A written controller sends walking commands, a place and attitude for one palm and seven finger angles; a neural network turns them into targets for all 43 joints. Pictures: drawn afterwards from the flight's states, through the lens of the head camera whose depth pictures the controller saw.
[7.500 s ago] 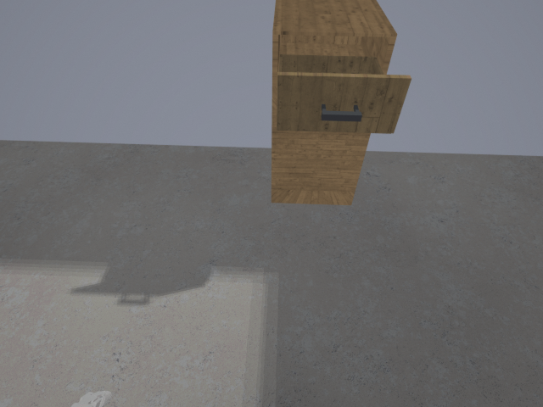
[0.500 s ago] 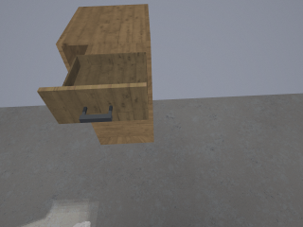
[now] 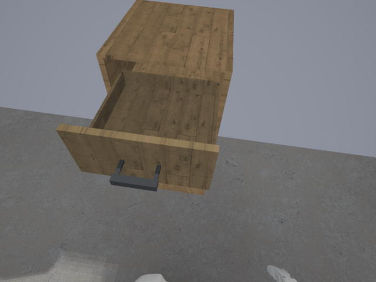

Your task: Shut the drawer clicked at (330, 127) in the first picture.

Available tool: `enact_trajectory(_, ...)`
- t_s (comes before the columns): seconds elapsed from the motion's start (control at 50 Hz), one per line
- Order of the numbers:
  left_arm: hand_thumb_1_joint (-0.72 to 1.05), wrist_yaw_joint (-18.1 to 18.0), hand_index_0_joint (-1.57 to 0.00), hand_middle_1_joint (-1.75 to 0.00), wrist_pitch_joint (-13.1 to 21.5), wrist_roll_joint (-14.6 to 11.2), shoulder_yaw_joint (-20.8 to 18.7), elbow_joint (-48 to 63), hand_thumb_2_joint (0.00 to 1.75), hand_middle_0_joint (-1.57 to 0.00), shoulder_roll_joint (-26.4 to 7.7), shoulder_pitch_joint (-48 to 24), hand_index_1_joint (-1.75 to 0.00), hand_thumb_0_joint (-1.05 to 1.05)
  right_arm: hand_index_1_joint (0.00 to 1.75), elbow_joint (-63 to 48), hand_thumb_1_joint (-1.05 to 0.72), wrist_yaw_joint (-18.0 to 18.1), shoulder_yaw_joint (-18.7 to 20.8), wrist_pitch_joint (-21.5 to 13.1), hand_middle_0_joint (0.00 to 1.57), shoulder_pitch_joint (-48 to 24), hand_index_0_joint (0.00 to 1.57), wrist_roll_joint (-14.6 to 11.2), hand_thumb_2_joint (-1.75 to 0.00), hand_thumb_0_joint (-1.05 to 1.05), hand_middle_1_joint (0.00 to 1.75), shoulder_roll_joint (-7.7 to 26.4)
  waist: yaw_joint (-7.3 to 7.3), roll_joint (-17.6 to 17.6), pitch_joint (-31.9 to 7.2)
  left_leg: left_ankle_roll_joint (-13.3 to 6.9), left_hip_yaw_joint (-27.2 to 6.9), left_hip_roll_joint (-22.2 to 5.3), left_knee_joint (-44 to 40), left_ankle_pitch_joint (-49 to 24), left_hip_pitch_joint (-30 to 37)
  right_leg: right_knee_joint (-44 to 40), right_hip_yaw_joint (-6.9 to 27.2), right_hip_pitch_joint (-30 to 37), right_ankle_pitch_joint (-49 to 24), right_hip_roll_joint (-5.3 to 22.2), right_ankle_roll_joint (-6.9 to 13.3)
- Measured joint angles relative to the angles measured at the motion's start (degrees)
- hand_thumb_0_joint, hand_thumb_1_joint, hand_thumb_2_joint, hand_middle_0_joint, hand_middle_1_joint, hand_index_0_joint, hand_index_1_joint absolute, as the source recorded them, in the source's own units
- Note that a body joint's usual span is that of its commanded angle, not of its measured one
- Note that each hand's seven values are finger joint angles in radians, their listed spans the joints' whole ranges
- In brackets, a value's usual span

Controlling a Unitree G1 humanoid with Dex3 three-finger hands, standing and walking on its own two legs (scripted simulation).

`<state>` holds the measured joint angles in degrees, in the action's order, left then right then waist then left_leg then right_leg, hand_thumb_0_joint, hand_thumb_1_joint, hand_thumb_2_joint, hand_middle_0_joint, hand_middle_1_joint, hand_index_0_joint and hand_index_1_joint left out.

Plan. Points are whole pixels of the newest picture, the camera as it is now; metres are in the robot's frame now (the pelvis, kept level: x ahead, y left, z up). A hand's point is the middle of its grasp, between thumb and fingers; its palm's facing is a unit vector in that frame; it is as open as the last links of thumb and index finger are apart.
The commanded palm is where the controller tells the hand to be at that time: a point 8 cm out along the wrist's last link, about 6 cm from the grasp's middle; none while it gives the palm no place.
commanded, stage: come to a stop and stand still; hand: left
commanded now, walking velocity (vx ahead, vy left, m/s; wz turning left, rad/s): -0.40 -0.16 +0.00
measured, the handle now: (136, 174) +0.34 +0.17 -0.02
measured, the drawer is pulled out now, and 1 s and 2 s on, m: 0.30 0.30 0.30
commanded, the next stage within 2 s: look again from close up in 1.22 s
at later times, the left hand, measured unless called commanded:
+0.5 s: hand out of the picture +0.06 +0.14 -0.15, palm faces +0.02 -0.96 -0.29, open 7.4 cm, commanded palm none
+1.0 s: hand out of the picture -0.09 +0.15 -0.16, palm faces +0.12 -0.97 -0.21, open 7.4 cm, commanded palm none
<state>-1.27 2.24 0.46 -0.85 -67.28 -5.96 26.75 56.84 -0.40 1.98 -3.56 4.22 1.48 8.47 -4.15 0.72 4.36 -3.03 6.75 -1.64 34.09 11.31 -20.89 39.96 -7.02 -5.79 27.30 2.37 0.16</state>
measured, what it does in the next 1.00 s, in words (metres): steps on the spot: right foot, then left foot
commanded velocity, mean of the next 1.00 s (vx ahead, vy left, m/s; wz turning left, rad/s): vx -0.01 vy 0.02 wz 0.00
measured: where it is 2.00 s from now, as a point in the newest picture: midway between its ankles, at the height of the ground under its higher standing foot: outside the picture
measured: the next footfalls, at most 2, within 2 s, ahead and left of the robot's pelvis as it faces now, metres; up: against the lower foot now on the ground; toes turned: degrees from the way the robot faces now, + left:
right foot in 0.46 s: +0.03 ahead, -0.17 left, +0.00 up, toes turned -3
left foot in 1.00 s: -0.01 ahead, +0.08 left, +0.00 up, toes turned +0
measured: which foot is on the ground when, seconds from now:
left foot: down 0.00-0.46, up 0.48-0.98, down 1.00-1.00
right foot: up 0.00-0.44, down 0.46-1.00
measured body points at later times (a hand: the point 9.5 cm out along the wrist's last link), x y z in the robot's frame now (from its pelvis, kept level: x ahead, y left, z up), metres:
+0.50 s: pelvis +0.00 -0.05 +0.00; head +0.02 -0.08 +0.45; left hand +0.06 +0.19 -0.13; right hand +0.04 -0.28 -0.17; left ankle +0.06 +0.08 -0.72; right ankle -0.01 -0.16 -0.73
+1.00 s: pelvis -0.05 -0.03 +0.01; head -0.05 -0.03 +0.46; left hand -0.09 +0.20 -0.14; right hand +0.01 -0.27 -0.14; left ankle -0.06 +0.11 -0.73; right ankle -0.01 -0.16 -0.72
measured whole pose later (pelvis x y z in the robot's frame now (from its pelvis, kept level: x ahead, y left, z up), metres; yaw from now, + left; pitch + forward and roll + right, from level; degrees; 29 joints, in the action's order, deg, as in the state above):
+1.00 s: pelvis -0.05 -0.03 +0.01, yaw +0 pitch -1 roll +0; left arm -1.5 -1.6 1.2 -2.3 -61.9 -8.6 21.0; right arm 58.8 0.3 3.0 -0.2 13.8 0.9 12.1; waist -3.1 -1.0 -0.2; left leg 1.2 0.9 -1.9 25.3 17.8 -9.5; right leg 29.1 -2.2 -16.7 12.4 3.0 -0.9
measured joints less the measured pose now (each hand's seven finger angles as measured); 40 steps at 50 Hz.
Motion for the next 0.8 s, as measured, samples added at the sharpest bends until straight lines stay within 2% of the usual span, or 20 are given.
enact_trajectory(0.04,0.91,-0.3,-0.2,-0.3,-0.8,-0.2,0.0,0.2,0.89,-0.2,-0.3,-1.2,-0.3,0.0,0.29,0.0,-0.91,0.5,-0.7,-0.2,0.2,0.7,0.2,-0.4,-0.9,0.0,0.29,-0.7,-0.09,0.5,0.7,-1.0,0.7,0.3,0.7,2.4,1.7,15.4,2.7,-6.4,2.8,0.0,0.5)
enact_trajectory(0.08,0.91,-0.7,-0.2,-0.3,-1.4,-0.2,-0.3,0.5,0.89,-0.2,-0.8,-2.9,-0.3,0.0,0.29,0.9,-0.91,1.2,-1.3,0.1,0.2,2.0,0.2,-0.6,-0.9,0.0,0.29,-1.6,0.31,0.8,0.5,-0.6,1.1,0.7,-1.6,2.2,4.2,21.4,3.9,-11.1,1.2,0.4,-0.2)
enact_trajectory(0.12,0.91,-1.1,-0.2,-0.3,-1.9,-0.3,-0.6,1.6,0.89,-0.2,-1.2,-5.1,-0.3,0.0,0.3,1.0,-0.93,2.5,-0.4,-0.2,0.2,2.8,0.21,-1.7,-0.89,-0.03,0.3,-2.0,0.9,1.4,0.3,-0.7,1.4,1.4,-4.8,0.9,6.4,20.1,5.2,-14.1,-1.8,1.1,-1.1)
enact_trajectory(0.18,0.91,-1.4,-0.2,-0.3,-3.1,-0.1,-1.0,3.9,0.89,-0.2,-2.2,-8.5,-0.3,0.0,0.3,1.6,-0.95,3.1,-0.5,0.7,0.21,2.9,0.21,-1.5,-0.89,-0.05,0.3,-1.1,1.68,2.0,0.0,-0.9,1.4,1.8,-7.7,-0.4,7.9,16.1,6.3,-16.9,-4.6,1.8,-2.0)
enact_trajectory(0.3,0.91,-1.4,-0.19,-0.3,-5.3,0.5,-2.5,8.4,0.89,-0.2,-4.5,-13.7,-0.3,0.0,0.3,2.3,-0.94,3.0,0.1,3.4,0.2,4.3,0.21,-0.8,-0.89,-0.03,0.3,-0.4,2.67,2.0,-0.6,0.2,0.6,0.6,-7.9,-1.1,6.9,17.9,7.6,-19.3,-5.5,0.4,-2.4)
enact_trajectory(0.38,0.91,-1.3,-0.19,-0.3,-5.5,0.4,-2.6,10.1,0.89,-0.19,-4.9,-15.4,-0.3,0.0,0.3,2.3,-0.92,2.6,0.8,4.2,0.2,5.2,0.21,-0.2,-0.89,-0.02,0.3,0.2,3.64,0.4,-0.4,1.4,0.1,-0.7,-6.7,-1.4,5.1,11.8,6.9,-15.8,-3.7,0.0,-1.8)
enact_trajectory(0.42,0.91,-1.2,-0.19,-0.3,-4.9,0.3,-2.4,10.5,0.89,-0.19,-4.6,-15.6,-0.3,0.0,0.3,2.4,-0.92,2.3,1.2,4.4,0.2,5.8,0.21,-0.1,-0.9,-0.01,0.3,0.7,4.03,-0.8,-0.4,2.2,0.1,-1.3,-5.7,-1.4,4.0,4.6,6.2,-12.4,-4.8,0.1,-1.4)
enact_trajectory(0.46,0.91,-1.2,-0.19,-0.3,-4.0,0.4,-2.0,10.7,0.89,-0.2,-4.6,-15.1,-0.3,0.0,0.3,2.6,-0.91,1.9,1.4,4.6,0.2,6.8,0.2,-0.5,-0.9,-0.01,0.3,1.0,4.12,-1.1,-1.0,3.2,0.3,-1.3,-3.4,-0.8,2.4,-5.6,5.9,-7.8,-8.9,0.5,-1.2)
enact_trajectory(0.48,0.91,-1.3,-0.19,-0.3,-3.5,0.6,-1.8,10.1,0.89,-0.2,-4.1,-15.1,-0.3,0.0,0.3,3.0,-0.91,1.7,1.6,4.8,0.2,7.0,0.2,-0.7,-0.9,-0.01,0.3,1.4,4.11,-2.3,-0.9,3.7,-0.3,-1.8,-1.8,0.6,1.7,-6.5,5.7,-7.4,-7.7,-0.1,-0.7)
enact_trajectory(0.5,0.91,-1.2,-0.19,-0.3,-3.4,0.7,-1.4,9.8,0.89,-0.2,-3.4,-14.9,-0.3,0.0,0.3,3.2,-0.91,1.5,1.8,5.4,0.2,7.4,0.2,-0.9,-0.9,0.0,0.3,1.9,4.34,-3.5,-0.9,4.0,-1.7,-1.5,-0.1,5.1,1.2,-6.3,5.4,-7.5,-7.6,-0.7,-0.1)
enact_trajectory(0.54,0.91,-0.8,-0.2,-0.3,-3.3,0.8,-0.6,9.5,0.89,-0.2,-2.3,-14.0,-0.3,0.0,0.29,3.3,-0.91,1.2,2.2,6.7,0.2,8.6,0.2,-0.8,-0.9,0.0,0.3,2.6,4.65,-4.5,-1.7,4.3,-3.9,0.1,5.4,12.1,-0.2,-7.5,5.2,-7.4,-9.0,-0.5,0.8)
enact_trajectory(0.56,0.91,-0.8,-0.2,-0.3,-3.2,0.7,-0.5,9.4,0.89,-0.2,-1.9,-13.5,-0.3,0.0,0.29,3.5,-0.91,1.1,2.2,7.0,0.2,9.1,0.2,-0.6,-0.9,0.0,0.29,2.8,4.56,-4.4,-2.1,4.4,-4.5,0.9,8.7,13.2,-0.9,-8.5,5.4,-7.2,-10.0,-0.2,1.1)
enact_trajectory(0.62,0.92,-0.9,-0.2,-0.3,-3.1,0.6,-0.7,9.0,0.89,-0.2,-1.4,-12.5,-0.3,0.0,0.29,3.8,-0.91,0.5,2.2,7.2,0.2,10.4,0.2,-0.4,-0.9,0.0,0.29,3.2,4.29,-4.1,-2.6,4.9,-5.7,1.9,17.6,11.1,-2.2,-11.8,5.8,-6.6,-12.6,0.4,1.5)
enact_trajectory(0.68,0.92,-1.0,-0.2,-0.3,-2.6,0.5,-1.0,9.2,0.89,-0.2,-1.4,-11.9,-0.3,0.0,0.29,3.8,-0.91,0.1,2.4,7.2,0.2,11.5,0.2,-0.2,-0.9,0.0,0.29,3.8,3.91,-3.9,-2.6,5.7,-6.7,1.6,22.4,8.5,-2.6,-13.8,5.4,-6.6,-14.2,0.8,1.6)
enact_trajectory(0.74,0.91,-1.1,-0.2,-0.3,-2.2,0.5,-1.3,9.4,0.89,-0.2,-1.5,-11.3,-0.3,0.0,0.29,3.9,-0.91,-0.1,2.4,7.5,0.2,12.1,0.2,0.0,-0.9,0.0,0.29,4.3,3.2,-3.7,-2.4,6.3,-7.3,0.9,23.5,7.7,-2.2,-14.8,4.9,-6.8,-15.3,1.3,1.6)
enact_trajectory(0.8,0.91,-1.1,-0.2,-0.3,-2.2,0.8,-1.5,9.4,0.89,-0.2,-1.6,-10.4,-0.3,0.0,0.29,3.9,-0.91,-0.1,2.4,7.7,0.2,12.0,0.2,0.1,-0.9,0.0,0.29,4.8,2.32,-3.2,-2.3,6.5,-7.3,0.2,21.2,8.3,-1.0,-15.3,4.5,-7.2,-16.1,1.9,1.3)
